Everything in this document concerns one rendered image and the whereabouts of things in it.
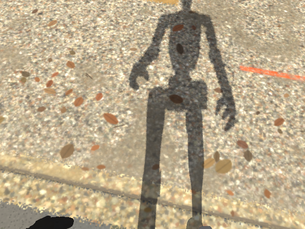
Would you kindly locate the left robot hand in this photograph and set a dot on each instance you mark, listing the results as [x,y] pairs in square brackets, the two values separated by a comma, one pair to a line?
[49,222]

